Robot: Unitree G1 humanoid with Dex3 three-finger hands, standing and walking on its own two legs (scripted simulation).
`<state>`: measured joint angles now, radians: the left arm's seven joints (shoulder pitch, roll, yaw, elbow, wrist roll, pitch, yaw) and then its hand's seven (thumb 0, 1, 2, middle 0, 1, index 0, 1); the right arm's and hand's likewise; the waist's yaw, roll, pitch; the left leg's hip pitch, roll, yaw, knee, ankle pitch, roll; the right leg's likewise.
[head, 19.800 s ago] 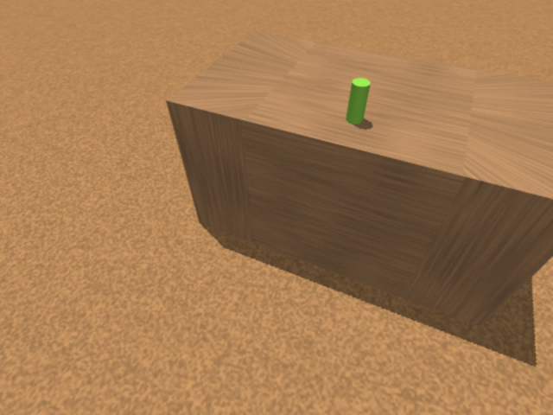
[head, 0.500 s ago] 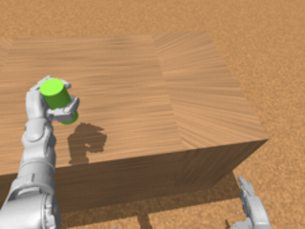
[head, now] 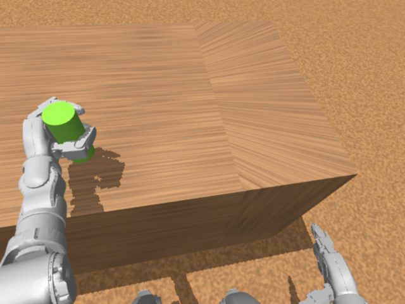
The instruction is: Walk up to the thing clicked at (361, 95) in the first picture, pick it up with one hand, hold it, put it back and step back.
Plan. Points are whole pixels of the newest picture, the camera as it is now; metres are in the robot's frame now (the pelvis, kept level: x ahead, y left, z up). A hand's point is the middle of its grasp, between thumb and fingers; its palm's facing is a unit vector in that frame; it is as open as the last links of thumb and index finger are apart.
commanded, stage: lower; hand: left
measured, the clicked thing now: (71, 134) +0.47 +0.21 +0.05
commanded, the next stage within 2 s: loosen in 0.78 s
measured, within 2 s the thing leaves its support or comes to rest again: rests again in 0.60 s
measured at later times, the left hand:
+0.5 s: hand (79, 139) +0.48 +0.21 +0.02, palm faces +0.16 -0.99 -0.01, open 7.3 cm
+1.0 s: hand (81, 142) +0.48 +0.21 +0.00, palm faces +0.15 -0.99 +0.00, open 7.3 cm
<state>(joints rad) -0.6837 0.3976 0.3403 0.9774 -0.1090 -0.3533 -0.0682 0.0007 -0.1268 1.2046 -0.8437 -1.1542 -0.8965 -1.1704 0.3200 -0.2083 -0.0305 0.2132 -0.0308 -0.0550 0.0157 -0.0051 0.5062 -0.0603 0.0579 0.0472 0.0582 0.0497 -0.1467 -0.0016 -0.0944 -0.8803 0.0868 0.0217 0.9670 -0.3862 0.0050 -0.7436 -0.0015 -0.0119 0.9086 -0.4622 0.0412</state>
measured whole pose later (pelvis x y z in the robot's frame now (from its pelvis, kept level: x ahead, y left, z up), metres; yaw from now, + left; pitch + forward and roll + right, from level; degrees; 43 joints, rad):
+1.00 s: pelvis -0.01 +0.00 -0.04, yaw +0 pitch +23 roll -5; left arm -0.76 0.48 0.41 1.09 -0.08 -0.46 -0.10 -0.01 -0.14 1.18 -0.86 -1.13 -0.91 -1.15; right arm 0.37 -0.24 -0.02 0.00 -0.05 -0.01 0.05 0.00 0.51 -0.05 0.06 0.05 0.06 0.05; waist -0.21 0.00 -0.14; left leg -1.13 0.09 -0.02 1.18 -0.44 0.00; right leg -0.98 0.01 -0.03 1.12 -0.54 0.04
